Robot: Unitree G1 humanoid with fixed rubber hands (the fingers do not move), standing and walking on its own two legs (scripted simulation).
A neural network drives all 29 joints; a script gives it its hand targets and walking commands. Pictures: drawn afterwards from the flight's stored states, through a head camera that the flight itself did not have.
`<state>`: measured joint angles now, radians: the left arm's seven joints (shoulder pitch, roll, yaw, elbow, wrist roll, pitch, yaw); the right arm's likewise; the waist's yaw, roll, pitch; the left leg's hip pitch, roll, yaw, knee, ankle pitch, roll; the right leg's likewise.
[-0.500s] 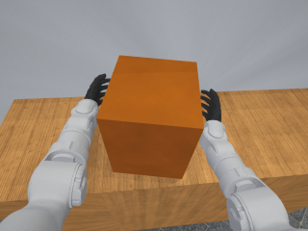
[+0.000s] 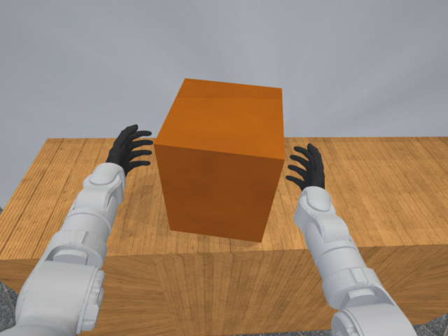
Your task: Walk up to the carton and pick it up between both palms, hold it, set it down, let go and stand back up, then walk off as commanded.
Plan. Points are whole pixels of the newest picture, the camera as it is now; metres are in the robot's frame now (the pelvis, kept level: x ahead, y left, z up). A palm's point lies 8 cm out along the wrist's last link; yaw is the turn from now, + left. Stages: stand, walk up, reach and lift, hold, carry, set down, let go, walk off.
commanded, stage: set down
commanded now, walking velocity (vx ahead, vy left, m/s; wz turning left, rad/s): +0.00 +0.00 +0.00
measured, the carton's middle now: (223, 162) +0.45 -0.02 +0.07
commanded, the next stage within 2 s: none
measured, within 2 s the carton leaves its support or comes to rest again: neither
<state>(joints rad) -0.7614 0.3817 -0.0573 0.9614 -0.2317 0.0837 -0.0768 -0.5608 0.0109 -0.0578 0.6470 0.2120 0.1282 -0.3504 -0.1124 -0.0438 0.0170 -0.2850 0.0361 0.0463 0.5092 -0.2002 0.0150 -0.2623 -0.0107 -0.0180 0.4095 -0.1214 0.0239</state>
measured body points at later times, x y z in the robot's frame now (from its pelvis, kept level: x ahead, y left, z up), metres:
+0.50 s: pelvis +0.01 +0.00 +0.00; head +0.00 +0.02 +0.45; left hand +0.37 +0.21 +0.09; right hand +0.31 -0.17 +0.08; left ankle +0.05 +0.11 -0.74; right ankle +0.06 -0.14 -0.74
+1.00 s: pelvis +0.05 +0.00 +0.01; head +0.05 +0.02 +0.46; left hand +0.30 +0.24 +0.08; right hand +0.25 -0.18 +0.08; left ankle +0.05 +0.11 -0.74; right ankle +0.06 -0.14 -0.74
